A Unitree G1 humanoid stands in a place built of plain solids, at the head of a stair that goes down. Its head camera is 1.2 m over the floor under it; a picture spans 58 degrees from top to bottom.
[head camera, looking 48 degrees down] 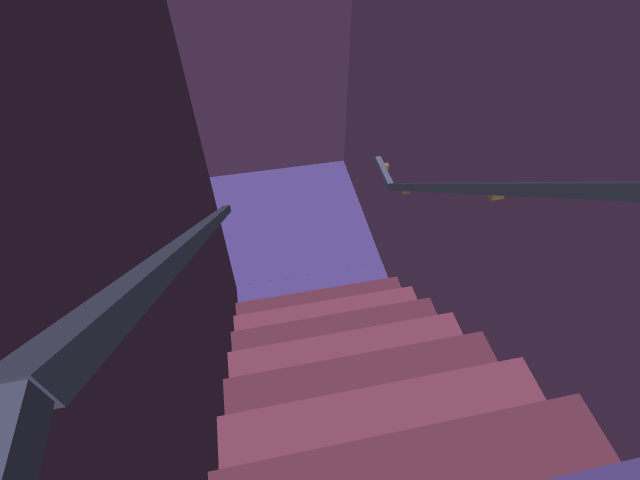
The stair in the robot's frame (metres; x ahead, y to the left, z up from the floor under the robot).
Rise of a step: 0.20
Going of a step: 0.23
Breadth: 1.20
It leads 11 degrees to the left of straight ahead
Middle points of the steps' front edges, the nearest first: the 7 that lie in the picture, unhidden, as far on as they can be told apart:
0.46 -0.26 -0.19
0.69 -0.22 -0.39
0.92 -0.17 -0.59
1.15 -0.12 -0.79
1.38 -0.08 -0.99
1.61 -0.03 -1.18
1.84 0.01 -1.38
